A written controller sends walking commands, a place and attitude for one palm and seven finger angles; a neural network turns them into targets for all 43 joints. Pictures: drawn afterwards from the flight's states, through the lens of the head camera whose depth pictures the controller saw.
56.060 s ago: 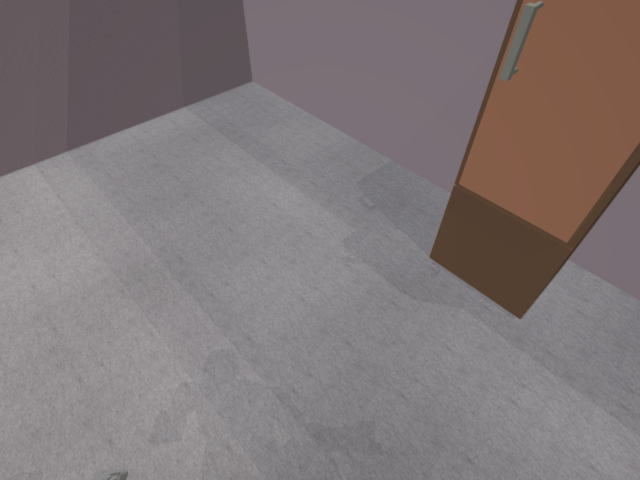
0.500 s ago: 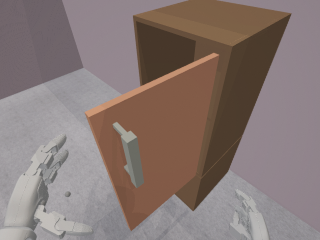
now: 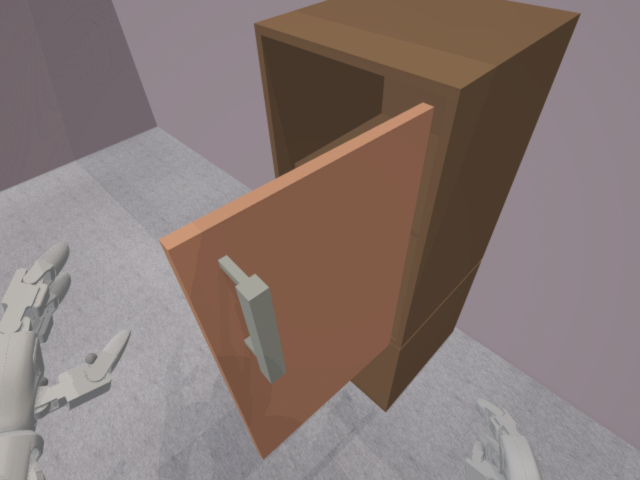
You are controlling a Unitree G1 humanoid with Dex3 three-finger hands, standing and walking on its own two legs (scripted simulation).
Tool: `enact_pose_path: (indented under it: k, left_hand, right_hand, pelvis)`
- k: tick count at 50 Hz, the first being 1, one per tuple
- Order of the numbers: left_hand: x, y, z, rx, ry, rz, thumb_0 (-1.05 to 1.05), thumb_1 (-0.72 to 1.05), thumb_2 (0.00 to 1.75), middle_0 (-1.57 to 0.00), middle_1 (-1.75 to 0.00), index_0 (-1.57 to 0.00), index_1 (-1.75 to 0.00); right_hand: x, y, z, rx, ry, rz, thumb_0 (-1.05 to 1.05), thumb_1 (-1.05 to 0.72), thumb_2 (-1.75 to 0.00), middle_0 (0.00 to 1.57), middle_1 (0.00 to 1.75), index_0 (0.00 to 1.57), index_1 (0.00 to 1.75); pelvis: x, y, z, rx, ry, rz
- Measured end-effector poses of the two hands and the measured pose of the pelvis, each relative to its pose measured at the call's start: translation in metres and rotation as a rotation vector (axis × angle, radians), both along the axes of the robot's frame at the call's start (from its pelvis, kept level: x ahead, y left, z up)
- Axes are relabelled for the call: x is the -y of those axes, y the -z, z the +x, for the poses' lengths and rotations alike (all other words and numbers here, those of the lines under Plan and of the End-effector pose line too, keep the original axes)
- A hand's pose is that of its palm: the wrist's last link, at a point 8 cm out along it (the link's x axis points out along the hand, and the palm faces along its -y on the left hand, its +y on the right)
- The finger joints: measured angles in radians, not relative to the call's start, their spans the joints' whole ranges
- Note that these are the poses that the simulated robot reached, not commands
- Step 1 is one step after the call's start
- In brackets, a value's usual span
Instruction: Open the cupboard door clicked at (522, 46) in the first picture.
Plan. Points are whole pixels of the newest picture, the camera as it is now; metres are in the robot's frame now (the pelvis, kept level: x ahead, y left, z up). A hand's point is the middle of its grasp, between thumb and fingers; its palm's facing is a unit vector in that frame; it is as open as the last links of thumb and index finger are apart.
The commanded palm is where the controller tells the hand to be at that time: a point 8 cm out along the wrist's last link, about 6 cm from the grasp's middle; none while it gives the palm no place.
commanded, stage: draw the hand back to the body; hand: left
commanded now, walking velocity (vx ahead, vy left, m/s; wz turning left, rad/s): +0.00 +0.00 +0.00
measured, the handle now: (253, 322) +0.25 +0.11 +0.12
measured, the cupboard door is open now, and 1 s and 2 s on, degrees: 86 86 86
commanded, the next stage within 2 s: step back with the hand held close in 0.50 s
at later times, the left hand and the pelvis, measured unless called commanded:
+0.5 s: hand (80, 348) +0.19 +0.25 +0.15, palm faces +0.45 -0.80 -0.39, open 7.4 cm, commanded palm +0.14 +0.29 +0.17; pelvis +0.00 +0.00 +0.00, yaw +0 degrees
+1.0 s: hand (69, 372) +0.17 +0.26 +0.15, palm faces +0.32 -0.79 -0.52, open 7.4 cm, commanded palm +0.11 +0.30 +0.18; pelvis -0.04 +0.01 +0.00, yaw -2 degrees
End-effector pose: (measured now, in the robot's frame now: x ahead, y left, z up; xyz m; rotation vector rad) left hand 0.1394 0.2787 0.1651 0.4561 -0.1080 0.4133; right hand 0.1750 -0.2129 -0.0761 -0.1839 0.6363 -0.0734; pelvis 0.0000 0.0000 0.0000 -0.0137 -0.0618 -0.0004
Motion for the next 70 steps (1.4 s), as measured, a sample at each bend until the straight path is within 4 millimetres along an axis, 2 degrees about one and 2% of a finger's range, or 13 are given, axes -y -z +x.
enact_pose_path:
  k: [9,15,32,36,41,46,56,64,70]
  left_hand:
    - [-0.014,-0.008,0.007,0.031,-0.043,0.014,0.00,0.70,0.81,-0.21,-0.30,-0.20,-0.30]
    - [-0.012,-0.005,0.008,0.027,-0.041,-0.005,0.01,0.83,0.87,-0.21,-0.30,-0.21,-0.30]
    - [-0.011,-0.007,0.001,0.030,-0.038,-0.005,0.01,0.89,0.90,-0.21,-0.30,-0.21,-0.30]
    - [-0.022,-0.018,0.004,0.062,-0.043,0.058,0.01,0.89,0.90,-0.22,-0.30,-0.21,-0.30]
    - [-0.019,-0.010,0.007,0.007,0.004,0.082,0.01,0.89,0.90,-0.21,-0.30,-0.21,-0.30]
    - [-0.011,0.000,0.001,-0.051,0.082,0.094,0.01,0.89,0.90,-0.21,-0.30,-0.21,-0.30]
    - [-0.023,-0.014,-0.035,0.042,0.066,0.172,0.01,0.89,0.90,-0.22,-0.30,-0.22,-0.30]
    - [-0.020,-0.006,-0.064,0.100,0.052,0.131,0.01,0.89,0.90,-0.22,-0.30,-0.21,-0.30]
    - [-0.031,-0.007,-0.078,0.128,0.075,0.151,0.01,0.89,0.90,-0.22,-0.30,-0.21,-0.30]
  right_hand:
    - [0.005,0.000,0.003,-0.018,0.004,-0.010,0.01,-0.91,-0.90,0.20,0.30,0.20,0.30]
    - [0.006,-0.001,0.002,-0.027,0.001,-0.011,0.01,-0.91,-0.90,0.20,0.30,0.20,0.30]
    - [0.004,-0.001,-0.004,-0.027,-0.006,-0.004,0.01,-0.91,-0.90,0.20,0.30,0.20,0.30]
    - [0.004,-0.001,-0.008,-0.044,0.000,0.002,0.01,-0.91,-0.90,0.20,0.30,0.20,0.30]
    - [0.011,0.000,-0.022,-0.078,0.039,-0.013,0.01,-0.91,-0.90,0.20,0.30,0.20,0.30]
    - [0.020,0.002,-0.042,-0.112,0.099,-0.041,0.01,-0.91,-0.90,0.20,0.30,0.20,0.30]
    - [0.019,0.004,-0.079,-0.099,0.115,-0.058,0.01,-0.91,-0.90,0.20,0.30,0.20,0.30]
    - [0.014,0.011,-0.106,-0.097,0.087,-0.063,0.01,-0.91,-0.90,0.20,0.30,0.20,0.30]
    - [0.009,0.010,-0.132,-0.114,0.101,-0.095,0.01,-0.91,-0.90,0.20,0.30,0.20,0.30]
  pelvis:
    - [0.001,-0.001,0.001,0.003,0.003,0.000]
    - [0.001,-0.002,0.001,0.003,0.003,0.000]
    - [0.002,-0.003,-0.004,0.015,0.005,0.000]
    - [0.003,-0.003,-0.010,-0.007,0.007,-0.004]
    - [0.000,-0.003,-0.020,-0.044,0.025,0.000]
    - [-0.006,0.000,-0.032,-0.061,0.032,0.006]
    - [-0.008,0.008,-0.064,-0.055,0.028,0.018]
    - [-0.010,0.015,-0.090,-0.058,0.016,0.001]
    - [-0.018,0.017,-0.107,-0.050,0.007,-0.019]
